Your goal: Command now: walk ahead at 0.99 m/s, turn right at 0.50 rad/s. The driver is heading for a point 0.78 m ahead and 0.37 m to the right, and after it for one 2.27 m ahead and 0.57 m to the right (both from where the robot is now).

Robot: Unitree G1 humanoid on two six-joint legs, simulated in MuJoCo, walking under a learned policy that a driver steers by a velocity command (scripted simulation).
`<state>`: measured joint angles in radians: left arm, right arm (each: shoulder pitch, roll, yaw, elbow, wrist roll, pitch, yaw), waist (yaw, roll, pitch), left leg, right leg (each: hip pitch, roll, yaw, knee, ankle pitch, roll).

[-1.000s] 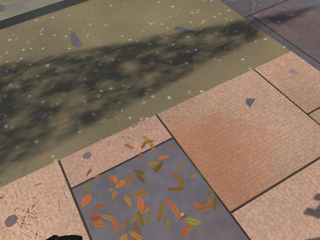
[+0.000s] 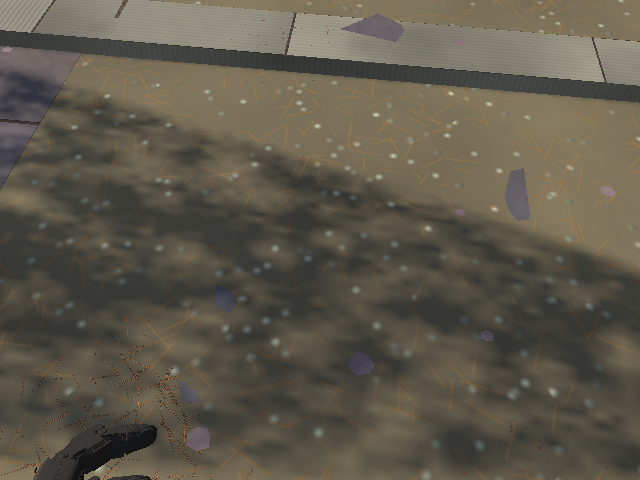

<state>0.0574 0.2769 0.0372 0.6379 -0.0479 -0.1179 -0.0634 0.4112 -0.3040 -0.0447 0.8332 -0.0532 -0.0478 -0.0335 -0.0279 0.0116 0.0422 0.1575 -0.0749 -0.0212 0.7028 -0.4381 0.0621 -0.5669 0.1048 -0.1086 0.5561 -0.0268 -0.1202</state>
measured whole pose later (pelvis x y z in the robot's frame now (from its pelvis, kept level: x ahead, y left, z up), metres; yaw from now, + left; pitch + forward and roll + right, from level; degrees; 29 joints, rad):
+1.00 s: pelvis +0.80 -0.24 +0.02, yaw -48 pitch -1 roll +0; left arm 0.18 0.28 0.03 0.67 0.02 -0.06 -0.05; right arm 0.24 -0.29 -0.02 0.76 0.05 -0.09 -0.01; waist -0.01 0.02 0.10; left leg -0.38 0.06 -0.08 1.37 -0.43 -0.02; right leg -0.41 0.08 -0.11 0.62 -0.20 -0.13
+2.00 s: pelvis +1.03 -0.45 +0.04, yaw +3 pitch +1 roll -1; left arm 0.11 0.28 0.07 0.72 0.02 0.01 0.05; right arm 0.21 -0.39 -0.10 0.56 0.03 0.07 -0.01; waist 0.01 0.06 0.06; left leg -0.58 -0.02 -0.10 1.17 -0.36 -0.08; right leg -0.25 0.01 -0.03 0.42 -0.19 -0.02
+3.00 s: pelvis +1.09 -0.44 +0.05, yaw -16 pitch +4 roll +4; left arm 0.32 0.32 0.07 0.63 -0.03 -0.01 0.03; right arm 0.07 -0.34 -0.11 0.71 0.00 -0.06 0.01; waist 0.02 0.02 0.00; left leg -0.53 -0.01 -0.09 0.87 -0.24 -0.05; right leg -0.23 0.04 0.13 0.39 -0.22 -0.09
